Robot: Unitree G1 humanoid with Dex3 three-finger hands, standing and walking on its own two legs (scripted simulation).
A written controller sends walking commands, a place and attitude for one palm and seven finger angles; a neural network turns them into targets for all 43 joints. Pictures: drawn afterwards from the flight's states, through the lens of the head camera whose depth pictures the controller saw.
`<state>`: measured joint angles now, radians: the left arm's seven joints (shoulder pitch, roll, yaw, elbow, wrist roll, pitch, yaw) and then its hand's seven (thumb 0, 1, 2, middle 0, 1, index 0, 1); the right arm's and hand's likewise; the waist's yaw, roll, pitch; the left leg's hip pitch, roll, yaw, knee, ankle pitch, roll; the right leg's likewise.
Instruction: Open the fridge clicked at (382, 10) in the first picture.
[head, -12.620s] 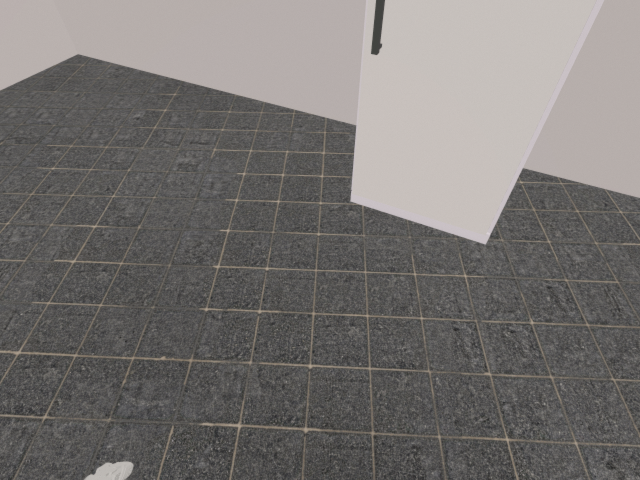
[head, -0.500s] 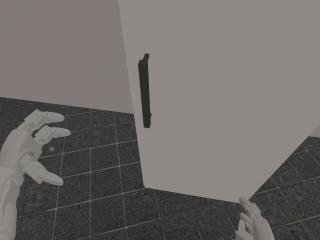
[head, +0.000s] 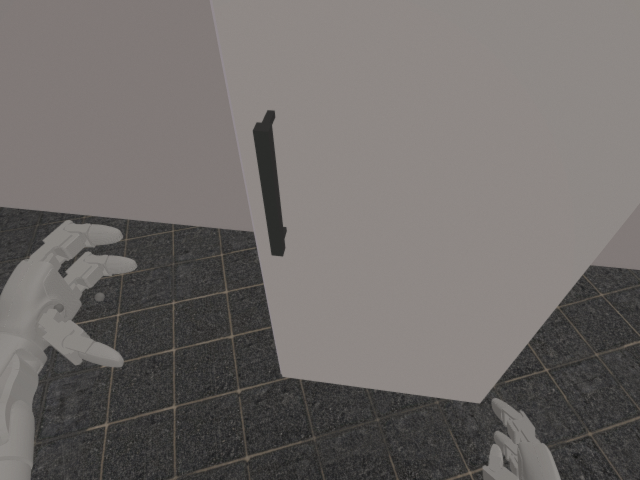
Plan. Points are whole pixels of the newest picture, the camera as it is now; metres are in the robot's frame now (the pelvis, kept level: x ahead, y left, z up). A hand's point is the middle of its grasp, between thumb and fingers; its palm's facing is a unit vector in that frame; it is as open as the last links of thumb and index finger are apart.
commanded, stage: raise the hand to about handle height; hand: left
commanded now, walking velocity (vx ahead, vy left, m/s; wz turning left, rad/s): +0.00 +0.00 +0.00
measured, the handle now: (274, 190) +0.50 +0.12 +0.09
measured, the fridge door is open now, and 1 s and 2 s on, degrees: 0 0 0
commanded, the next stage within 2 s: move the hooked fingers beside the handle in 0.04 s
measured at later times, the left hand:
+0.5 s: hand (132, 277) +0.30 +0.25 +0.12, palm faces -0.01 -1.00 -0.04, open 14.0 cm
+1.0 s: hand (179, 244) +0.37 +0.22 +0.11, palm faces -0.02 -1.00 -0.02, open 14.0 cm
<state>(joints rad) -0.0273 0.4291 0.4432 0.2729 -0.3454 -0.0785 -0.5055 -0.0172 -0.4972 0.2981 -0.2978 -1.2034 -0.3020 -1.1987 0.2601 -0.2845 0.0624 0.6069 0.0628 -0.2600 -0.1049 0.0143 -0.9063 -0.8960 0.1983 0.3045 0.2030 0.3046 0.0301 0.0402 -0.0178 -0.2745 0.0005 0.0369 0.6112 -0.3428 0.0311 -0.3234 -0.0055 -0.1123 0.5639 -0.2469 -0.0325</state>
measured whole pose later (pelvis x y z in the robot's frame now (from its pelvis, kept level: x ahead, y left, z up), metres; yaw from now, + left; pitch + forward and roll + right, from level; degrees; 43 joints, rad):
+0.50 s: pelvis -0.01 +0.00 +0.00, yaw +0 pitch +1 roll -1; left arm -0.18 0.42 0.39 0.41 -0.31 -0.09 -0.48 -0.02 -0.50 0.30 -0.30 -1.20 -0.30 -1.20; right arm 0.26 -0.28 0.07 0.62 0.07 -0.25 -0.12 0.01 -0.91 -0.90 0.20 0.30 0.20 0.30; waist 0.01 0.04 -0.01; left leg -0.31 0.00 0.04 0.63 -0.34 0.03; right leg -0.36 -0.01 -0.11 0.58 -0.24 -0.04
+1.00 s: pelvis +0.00 +0.00 +0.00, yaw -1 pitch +3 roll +0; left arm -0.35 0.38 0.33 0.56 -0.25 -0.11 -0.37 -0.02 -0.50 0.30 -0.30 -1.20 -0.30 -1.20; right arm 0.28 -0.28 0.07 0.63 0.06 -0.19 -0.10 0.01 -0.91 -0.90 0.20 0.30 0.20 0.30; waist -0.01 0.03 -0.02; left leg -0.33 0.00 0.05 0.61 -0.34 0.03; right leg -0.40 -0.01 -0.10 0.59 -0.25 -0.03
